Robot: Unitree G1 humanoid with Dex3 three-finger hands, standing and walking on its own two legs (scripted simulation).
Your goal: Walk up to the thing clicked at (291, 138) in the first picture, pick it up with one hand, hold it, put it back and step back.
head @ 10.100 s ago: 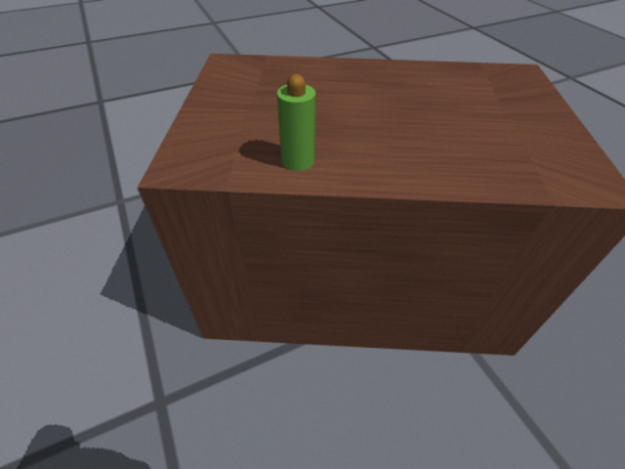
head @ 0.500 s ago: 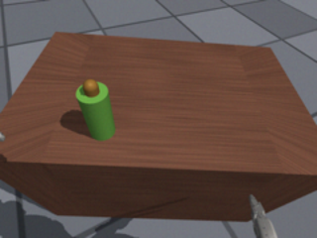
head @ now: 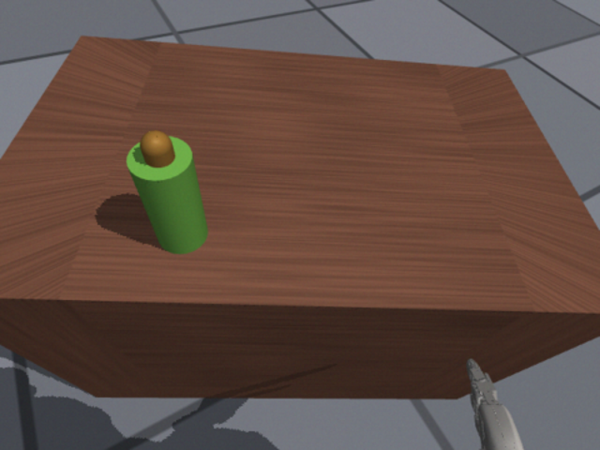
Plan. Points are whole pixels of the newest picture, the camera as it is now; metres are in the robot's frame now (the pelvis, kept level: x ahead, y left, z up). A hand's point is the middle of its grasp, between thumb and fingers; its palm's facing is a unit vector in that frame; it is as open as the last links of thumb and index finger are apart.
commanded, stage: go down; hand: left
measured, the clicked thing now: (170, 192) +0.46 +0.17 +0.06
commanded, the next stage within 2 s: approach in 0.46 s
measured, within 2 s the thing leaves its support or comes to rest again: neither
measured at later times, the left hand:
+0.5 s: hand out of the picture +0.42 +0.36 +0.15, palm faces +0.13 -0.99 +0.00, open 17.6 cm
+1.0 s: hand (76, 197) +0.44 +0.28 +0.07, palm faces +0.04 -1.00 +0.06, open 17.7 cm
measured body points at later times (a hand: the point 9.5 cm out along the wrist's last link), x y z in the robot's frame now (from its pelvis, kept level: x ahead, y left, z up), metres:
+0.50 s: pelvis +0.01 +0.00 +0.00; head +0.07 +0.03 +0.44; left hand +0.41 +0.41 +0.15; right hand +0.16 -0.25 -0.06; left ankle -0.03 +0.11 -0.71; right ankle +0.02 -0.15 -0.71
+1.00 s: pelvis -0.01 +0.00 -0.02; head +0.09 +0.03 +0.41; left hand +0.44 +0.33 +0.07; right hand +0.15 -0.24 -0.07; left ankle -0.03 +0.11 -0.71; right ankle +0.02 -0.15 -0.71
